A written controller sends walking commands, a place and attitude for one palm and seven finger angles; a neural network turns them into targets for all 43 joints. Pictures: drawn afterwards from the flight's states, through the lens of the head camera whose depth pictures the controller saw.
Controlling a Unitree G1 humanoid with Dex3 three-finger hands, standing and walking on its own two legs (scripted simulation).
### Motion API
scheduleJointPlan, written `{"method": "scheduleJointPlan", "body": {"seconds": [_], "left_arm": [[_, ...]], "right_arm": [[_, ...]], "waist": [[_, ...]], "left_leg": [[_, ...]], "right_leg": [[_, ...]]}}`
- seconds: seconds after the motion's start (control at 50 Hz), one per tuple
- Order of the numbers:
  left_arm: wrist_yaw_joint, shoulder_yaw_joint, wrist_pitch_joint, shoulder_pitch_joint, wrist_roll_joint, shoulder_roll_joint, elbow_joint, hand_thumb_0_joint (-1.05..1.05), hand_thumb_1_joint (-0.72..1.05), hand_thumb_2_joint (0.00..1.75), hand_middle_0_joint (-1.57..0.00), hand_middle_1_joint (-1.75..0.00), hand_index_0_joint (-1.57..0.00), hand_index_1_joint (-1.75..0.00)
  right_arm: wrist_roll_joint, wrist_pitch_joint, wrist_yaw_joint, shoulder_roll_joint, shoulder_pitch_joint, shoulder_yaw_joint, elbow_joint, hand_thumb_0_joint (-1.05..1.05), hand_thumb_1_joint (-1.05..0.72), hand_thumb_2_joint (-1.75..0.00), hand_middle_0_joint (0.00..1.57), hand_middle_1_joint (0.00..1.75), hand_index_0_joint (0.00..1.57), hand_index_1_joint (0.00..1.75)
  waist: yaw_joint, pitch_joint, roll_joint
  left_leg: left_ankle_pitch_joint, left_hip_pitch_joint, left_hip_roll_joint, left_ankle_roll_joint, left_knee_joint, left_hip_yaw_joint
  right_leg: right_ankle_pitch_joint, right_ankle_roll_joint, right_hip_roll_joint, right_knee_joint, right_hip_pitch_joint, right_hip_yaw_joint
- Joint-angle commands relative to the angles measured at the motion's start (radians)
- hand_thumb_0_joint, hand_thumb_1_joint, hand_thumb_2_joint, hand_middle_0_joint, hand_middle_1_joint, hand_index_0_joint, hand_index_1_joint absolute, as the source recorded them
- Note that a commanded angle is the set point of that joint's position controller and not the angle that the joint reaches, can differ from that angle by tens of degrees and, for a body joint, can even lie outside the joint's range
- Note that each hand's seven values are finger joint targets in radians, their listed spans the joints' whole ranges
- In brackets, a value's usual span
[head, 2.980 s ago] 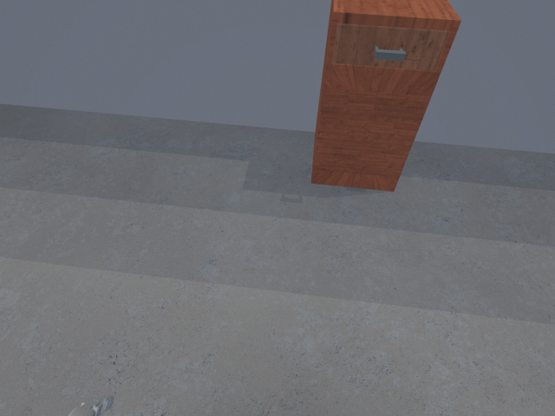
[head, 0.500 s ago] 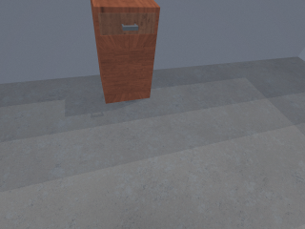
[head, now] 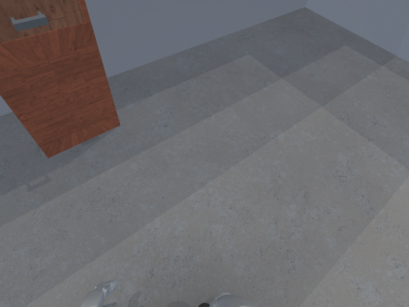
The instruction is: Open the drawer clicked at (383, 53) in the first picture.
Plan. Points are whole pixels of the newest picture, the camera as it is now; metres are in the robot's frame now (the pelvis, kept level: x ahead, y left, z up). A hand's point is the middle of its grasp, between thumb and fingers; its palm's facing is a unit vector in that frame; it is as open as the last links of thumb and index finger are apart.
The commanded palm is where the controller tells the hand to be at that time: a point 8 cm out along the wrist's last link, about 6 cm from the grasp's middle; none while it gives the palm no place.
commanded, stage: walk to a spot facing it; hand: left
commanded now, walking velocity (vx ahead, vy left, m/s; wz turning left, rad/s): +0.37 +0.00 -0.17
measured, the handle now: (28, 19) +1.00 +0.62 -0.02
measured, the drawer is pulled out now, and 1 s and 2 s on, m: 0.00 0.00 0.00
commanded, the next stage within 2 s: turn to face it in 0.84 s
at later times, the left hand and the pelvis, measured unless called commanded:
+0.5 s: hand (95, 269) +0.22 +0.24 -0.17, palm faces -0.06 -0.99 -0.14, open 7.3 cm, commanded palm none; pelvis +0.24 +0.06 +0.02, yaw -8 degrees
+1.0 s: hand (163, 139) +0.60 +0.12 -0.16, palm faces -0.34 -0.91 -0.25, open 7.3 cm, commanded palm none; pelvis +0.43 -0.03 +0.00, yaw -21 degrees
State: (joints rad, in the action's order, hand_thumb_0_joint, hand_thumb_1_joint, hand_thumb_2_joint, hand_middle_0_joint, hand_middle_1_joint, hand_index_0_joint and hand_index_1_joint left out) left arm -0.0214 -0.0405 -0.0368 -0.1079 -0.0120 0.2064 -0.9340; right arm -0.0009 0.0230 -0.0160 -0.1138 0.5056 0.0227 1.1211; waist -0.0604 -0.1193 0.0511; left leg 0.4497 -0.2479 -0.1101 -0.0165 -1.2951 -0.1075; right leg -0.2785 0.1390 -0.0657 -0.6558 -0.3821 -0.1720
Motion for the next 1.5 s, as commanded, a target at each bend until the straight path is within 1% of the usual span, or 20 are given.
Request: {"method": "scheduleJointPlan", "body": {"seconds": [0.0, 0.1, 0.28, 0.32, 0.34, 0.38, 0.44, 0.52, 0.8, 0.86, 0.88, 0.9, 0.92, 1.0, 1.08, 1.3, 1.32, 1.36, 1.38, 1.48], "left_arm": [[0.032, -0.037, -0.020, -0.150, 0.001, 0.131, -0.017, 0.00, 0.90, 0.90, -0.20, -0.30, -0.20, -0.30], [0.029, -0.026, -0.044, -0.162, -0.009, 0.083, -0.051, 0.00, 0.90, 0.90, -0.20, -0.30, -0.20, -0.30], [0.035, -0.027, -0.046, -0.309, -0.010, 0.109, -0.105, 0.00, 0.90, 0.90, -0.20, -0.30, -0.20, -0.30], [0.037, -0.031, -0.047, -0.286, -0.006, 0.127, -0.106, 0.00, 0.90, 0.90, -0.20, -0.30, -0.20, -0.30], [0.036, -0.032, -0.046, -0.275, 0.002, 0.119, -0.100, 0.00, 0.90, 0.90, -0.20, -0.30, -0.20, -0.30], [0.024, -0.017, -0.054, -0.290, 0.012, 0.055, -0.063, 0.00, 0.90, 0.90, -0.20, -0.30, -0.20, -0.30], [0.015, -0.031, -0.031, -0.167, -0.008, 0.046, -0.067, 0.00, 0.90, 0.90, -0.20, -0.30, -0.20, -0.30], [0.003, -0.031, 0.025, -0.271, -0.020, -0.023, -0.092, 0.00, 0.90, 0.90, -0.20, -0.30, -0.20, -0.30], [-0.020, -0.044, 0.027, -0.003, -0.018, -0.007, 0.033, 0.00, 0.90, 0.90, -0.20, -0.30, -0.20, -0.30], [-0.014, -0.060, 0.004, -0.255, -0.024, 0.050, -0.037, 0.00, 0.90, 0.90, -0.20, -0.30, -0.20, -0.30], [-0.006, -0.083, -0.012, -0.379, -0.028, 0.148, -0.070, 0.00, 0.90, 0.90, -0.20, -0.30, -0.20, -0.30], [0.013, -0.106, -0.020, -0.455, -0.017, 0.266, -0.082, 0.00, 0.90, 0.90, -0.20, -0.30, -0.20, -0.30], [0.027, -0.108, -0.008, -0.431, 0.009, 0.285, -0.079, 0.00, 0.90, 0.90, -0.20, -0.30, -0.20, -0.30], [0.043, -0.043, -0.020, -0.127, 0.000, 0.105, -0.025, 0.00, 0.90, 0.90, -0.20, -0.30, -0.20, -0.30], [0.044, -0.014, -0.028, -0.090, -0.006, 0.068, -0.037, 0.00, 0.90, 0.90, -0.20, -0.30, -0.20, -0.30], [0.056, -0.050, 0.026, -0.102, -0.009, 0.123, -0.015, 0.00, 0.90, 0.90, -0.20, -0.30, -0.20, -0.30], [0.053, -0.052, 0.033, -0.096, -0.002, 0.117, -0.004, 0.00, 0.90, 0.90, -0.20, -0.30, -0.20, -0.30], [0.049, -0.038, 0.044, -0.074, 0.007, 0.051, 0.069, 0.00, 0.90, 0.90, -0.20, -0.30, -0.20, -0.30], [0.050, -0.041, 0.051, -0.033, -0.003, 0.066, 0.078, 0.00, 0.90, 0.90, -0.20, -0.30, -0.20, -0.30], [0.038, -0.055, 0.051, -0.056, -0.004, 0.068, 0.050, 0.00, 0.90, 0.90, -0.20, -0.30, -0.20, -0.30]], "right_arm": [[-0.020, 0.025, -0.003, -0.110, -0.082, 0.032, -0.116, 0.00, -0.90, -0.90, 0.20, 0.30, 0.20, 0.30], [-0.026, 0.001, 0.013, -0.064, -0.062, 0.032, -0.119, 0.00, -0.90, -0.90, 0.20, 0.30, 0.20, 0.30], [-0.025, 0.041, 0.042, -0.098, -0.380, 0.028, -0.206, 0.00, -0.90, -0.90, 0.20, 0.30, 0.20, 0.30], [-0.029, 0.052, 0.029, -0.131, -0.245, 0.040, -0.161, 0.00, -0.90, -0.90, 0.20, 0.30, 0.20, 0.30], [-0.035, 0.057, 0.020, -0.182, -0.101, 0.053, -0.117, 0.00, -0.90, -0.90, 0.20, 0.30, 0.20, 0.30], [-0.037, 0.052, 0.008, -0.338, 0.095, 0.083, -0.073, 0.00, -0.90, -0.90, 0.20, 0.30, 0.20, 0.30], [-0.029, 0.056, 0.001, -0.189, -0.112, 0.049, -0.106, 0.00, -0.90, -0.90, 0.20, 0.30, 0.20, 0.30], [-0.024, 0.068, -0.003, -0.139, -0.187, 0.039, -0.110, 0.00, -0.90, -0.90, 0.20, 0.30, 0.20, 0.30], [-0.032, 0.049, -0.002, -0.193, -0.057, 0.070, -0.070, 0.00, -0.90, -0.90, 0.20, 0.30, 0.20, 0.30], [-0.024, 0.044, 0.000, -0.237, -0.110, 0.075, -0.094, 0.00, -0.90, -0.90, 0.20, 0.30, 0.20, 0.30], [-0.011, 0.043, 0.014, -0.208, -0.100, 0.068, -0.109, 0.00, -0.90, -0.90, 0.20, 0.30, 0.20, 0.30], [-0.002, 0.045, 0.016, -0.128, -0.074, 0.049, -0.152, 0.00, -0.90, -0.90, 0.20, 0.30, 0.20, 0.30], [0.002, 0.033, 0.006, -0.146, -0.159, 0.051, -0.175, 0.00, -0.90, -0.90, 0.20, 0.30, 0.20, 0.30], [-0.019, -0.001, 0.002, -0.098, -0.105, 0.040, -0.084, 0.00, -0.90, -0.90, 0.20, 0.30, 0.20, 0.30], [-0.018, -0.035, -0.002, -0.062, -0.039, 0.023, -0.047, 0.00, -0.90, -0.90, 0.20, 0.30, 0.20, 0.30], [-0.021, -0.038, 0.027, -0.115, -0.215, 0.039, -0.164, 0.00, -0.90, -0.90, 0.20, 0.30, 0.20, 0.30], [-0.025, -0.036, 0.027, -0.151, -0.154, 0.051, -0.156, 0.00, -0.90, -0.90, 0.20, 0.30, 0.20, 0.30], [-0.029, -0.028, 0.014, -0.300, -0.071, 0.080, -0.162, 0.00, -0.90, -0.90, 0.20, 0.30, 0.20, 0.30], [-0.028, -0.030, 0.005, -0.294, -0.079, 0.080, -0.154, 0.00, -0.90, -0.90, 0.20, 0.30, 0.20, 0.30], [-0.021, -0.010, -0.008, -0.250, -0.208, 0.068, -0.210, 0.00, -0.90, -0.90, 0.20, 0.30, 0.20, 0.30]], "waist": [[0.051, 0.067, -0.137], [0.005, 0.057, 0.003], [0.100, 0.050, 0.064], [0.025, 0.130, 0.003], [-0.038, 0.208, -0.050], [-0.075, 0.367, -0.355], [-0.013, 0.064, -0.140], [0.080, 0.022, -0.181], [0.019, -0.013, -0.176], [0.149, 0.153, -0.147], [0.205, 0.266, 0.011], [0.205, 0.378, 0.274], [0.195, 0.367, 0.195], [0.047, 0.170, -0.010], [0.001, 0.156, 0.019], [0.050, 0.106, 0.000], [0.019, 0.136, -0.100], [-0.014, 0.171, -0.438], [-0.011, 0.179, -0.297], [0.036, 0.243, -0.158]], "left_leg": [[-0.128, -0.290, -0.085, -0.005, -0.045, 0.100], [-0.231, -0.287, -0.082, -0.037, 0.188, 0.051], [-0.237, -0.279, 0.000, -0.008, 0.631, -0.028], [-0.271, -0.044, 0.055, 0.009, 0.761, -0.067], [-0.359, 0.216, 0.016, 0.036, 0.805, -0.011], [-0.524, 0.543, -0.424, 0.226, 0.947, 0.514], [-0.302, 0.188, -0.334, 0.165, 1.049, 0.309], [-0.205, -0.012, -0.235, 0.097, 1.112, 0.039], [-0.598, 0.277, -0.269, 0.104, 0.990, -0.177], [-0.915, 0.240, -0.229, 0.054, 0.600, -0.250], [-0.673, 0.022, -0.181, 0.010, 0.319, -0.252], [0.096, -0.306, 0.009, -0.044, -0.003, -0.170], [0.149, -0.356, 0.012, -0.023, -0.110, 0.004], [-0.116, -0.212, -0.073, -0.013, -0.002, 0.089], [-0.142, -0.165, -0.042, -0.034, 0.194, 0.080], [-0.209, -0.085, -0.003, -0.021, 0.667, -0.009], [-0.386, 0.017, -0.010, -0.002, 0.760, 0.025], [-0.945, 0.142, -0.346, 0.232, 0.946, 0.508], [-0.786, 0.129, -0.335, 0.254, 0.957, 0.485], [-0.767, 0.181, -0.162, 0.163, 0.922, 0.300]], "right_leg": [[0.192, 0.080, 0.357, 0.417, 0.130, 0.403], [0.273, 0.054, 0.252, 0.436, 0.060, 0.257], [0.528, 0.027, 0.259, 0.319, 0.339, 0.292], [0.681, -0.002, 0.232, 0.131, 0.323, 0.253], [0.620, -0.039, 0.194, -0.060, 0.190, 0.222], [-0.272, -0.098, 0.021, -0.619, -0.191, 0.138], [-0.099, -0.104, 0.159, -0.686, -0.271, 0.200], [0.026, -0.127, 0.182, -0.598, -0.176, 0.169], [0.070, -0.124, 0.150, -0.033, -0.206, 0.016], [0.087, -0.075, 0.050, 0.089, 0.166, -0.051], [0.159, -0.033, 0.173, 0.137, 0.453, 0.107], [0.377, 0.083, 0.462, 0.221, 0.659, 0.617], [0.446, 0.121, 0.501, 0.315, 0.605, 0.668], [0.330, 0.012, 0.386, 0.382, 0.148, 0.291], [0.503, -0.017, 0.348, 0.368, 0.098, 0.095], [0.354, -0.050, 0.410, 0.167, 0.201, 0.009], [0.270, -0.096, 0.364, 0.037, 0.146, -0.033], [-0.437, -0.216, 0.143, -0.404, -0.138, -0.002], [-0.384, -0.201, 0.157, -0.511, -0.159, 0.105], [-0.120, -0.226, 0.171, -0.538, -0.199, 0.163]]}}
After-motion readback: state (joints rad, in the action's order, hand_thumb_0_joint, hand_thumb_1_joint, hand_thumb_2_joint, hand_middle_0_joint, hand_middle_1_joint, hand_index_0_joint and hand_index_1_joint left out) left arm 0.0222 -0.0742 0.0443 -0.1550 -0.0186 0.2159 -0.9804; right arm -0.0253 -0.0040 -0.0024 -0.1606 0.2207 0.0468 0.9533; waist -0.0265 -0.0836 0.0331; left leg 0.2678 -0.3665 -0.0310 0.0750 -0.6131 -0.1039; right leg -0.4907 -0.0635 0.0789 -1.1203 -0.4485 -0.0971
